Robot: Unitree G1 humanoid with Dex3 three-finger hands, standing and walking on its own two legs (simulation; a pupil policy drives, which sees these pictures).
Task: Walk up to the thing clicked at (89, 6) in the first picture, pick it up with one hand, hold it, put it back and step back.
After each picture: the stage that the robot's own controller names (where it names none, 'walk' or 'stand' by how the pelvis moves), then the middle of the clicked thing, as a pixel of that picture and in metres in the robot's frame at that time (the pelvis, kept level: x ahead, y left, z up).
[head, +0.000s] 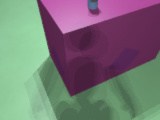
stand; out of the picture +0.98 -0.07 +0.00
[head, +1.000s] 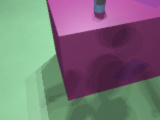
sink last; (99, 0) +0.88 -0.08 +0.03
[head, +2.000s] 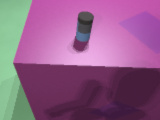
sink last; (84, 27) +0.61 +0.02 +0.04
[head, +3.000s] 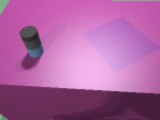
stand; (32, 42) +0.52 +0.23 +0.03
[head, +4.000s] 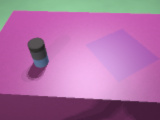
stand; (38, 53) +0.51 +0.20 +0.00
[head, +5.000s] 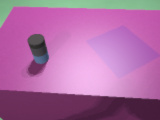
stand; (39, 49) +0.52 +0.21 +0.01
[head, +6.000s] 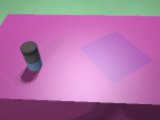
stand; (32, 56) +0.50 +0.23 +0.00
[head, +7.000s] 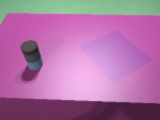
stand; (32, 55) +0.50 +0.23 +0.00
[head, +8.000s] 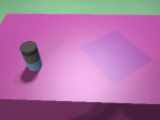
rise first; (31, 56) +0.50 +0.23 +0.00
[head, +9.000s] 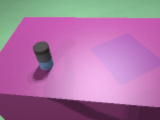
rise first; (43, 56) +0.51 +0.22 +0.01
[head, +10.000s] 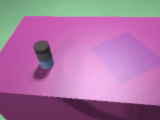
go down; (44, 55) +0.51 +0.22 +0.01
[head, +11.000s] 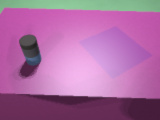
go down; (31, 50) +0.52 +0.21 +0.02
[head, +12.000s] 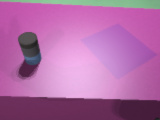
go down; (30, 49) +0.50 +0.20 +0.03
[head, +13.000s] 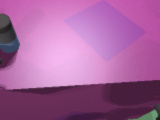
close in; (4, 34) +0.51 +0.22 +0.06
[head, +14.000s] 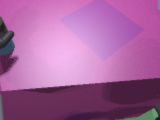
close; out of the picture +0.50 +0.23 +0.07
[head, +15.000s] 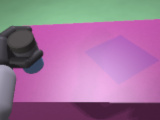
lift; (27, 53) +0.35 +0.17 +0.22
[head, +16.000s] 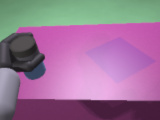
hold; (29, 58) +0.33 +0.17 +0.20
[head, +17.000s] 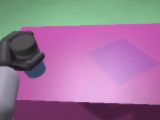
hold; (29, 57) +0.34 +0.17 +0.20
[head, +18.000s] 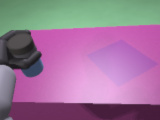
crouch; (27, 56) +0.34 +0.18 +0.21
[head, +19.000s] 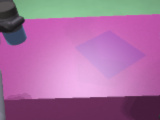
crouch; (10, 24) +0.46 +0.21 +0.22
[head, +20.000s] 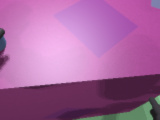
lower; out of the picture +0.51 +0.23 +0.07
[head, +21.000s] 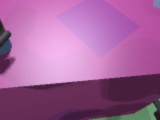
lower; out of the picture +0.50 +0.22 +0.07
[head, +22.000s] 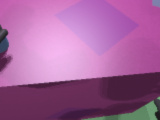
lower; out of the picture +0.50 +0.23 +0.07
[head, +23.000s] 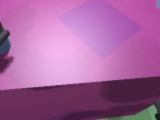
lower; out of the picture +0.50 +0.23 +0.07
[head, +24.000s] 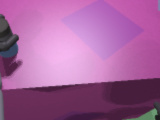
loosen; (3, 38) +0.49 +0.22 +0.07
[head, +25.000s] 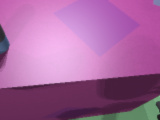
rise; out of the picture +0.49 +0.22 +0.07
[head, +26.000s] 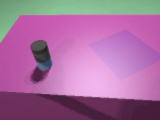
sink last; (42, 55) +0.49 +0.21 +0.04
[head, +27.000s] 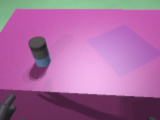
stand; (40, 52) +0.49 +0.21 +0.03
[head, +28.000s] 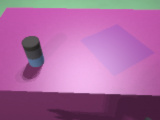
stand; (33, 52) +0.50 +0.21 +0.03
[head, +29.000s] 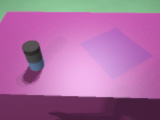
stand; (34, 56) +0.49 +0.22 +0.01
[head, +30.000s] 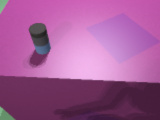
walk; (40, 39) +0.54 +0.19 +0.03
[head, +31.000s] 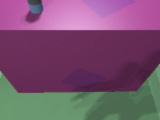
walk; out of the picture +0.76 +0.24 +0.03
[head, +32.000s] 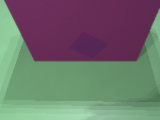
walk; out of the picture +1.12 +0.24 +0.03
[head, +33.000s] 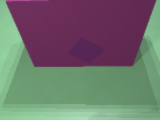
stand; out of the picture +1.18 +0.23 +0.02
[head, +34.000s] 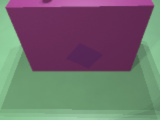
stand; out of the picture +1.16 +0.24 +0.00
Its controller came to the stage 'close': yes
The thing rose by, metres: 0.21
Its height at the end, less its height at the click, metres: +0.00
